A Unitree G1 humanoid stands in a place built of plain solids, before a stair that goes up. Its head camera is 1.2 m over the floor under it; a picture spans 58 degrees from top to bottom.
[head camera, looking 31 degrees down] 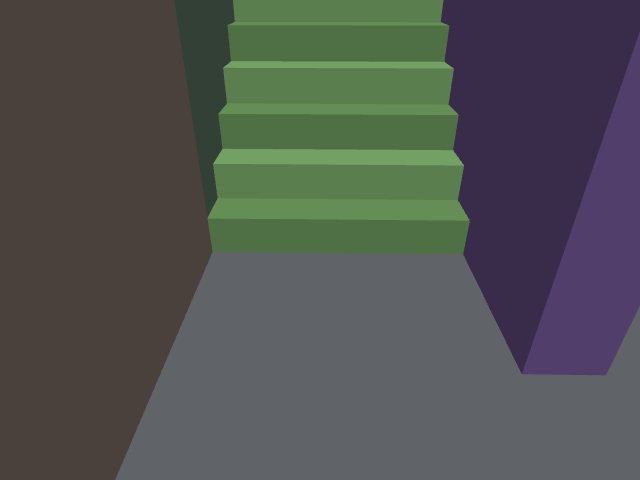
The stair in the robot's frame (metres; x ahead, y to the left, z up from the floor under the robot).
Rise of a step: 0.20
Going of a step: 0.23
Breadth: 1.28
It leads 1 degrees to the right of straight ahead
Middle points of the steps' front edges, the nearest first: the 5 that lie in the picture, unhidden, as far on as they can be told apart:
1.87 -0.09 0.20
2.10 -0.09 0.39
2.33 -0.10 0.59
2.56 -0.10 0.78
2.79 -0.10 0.98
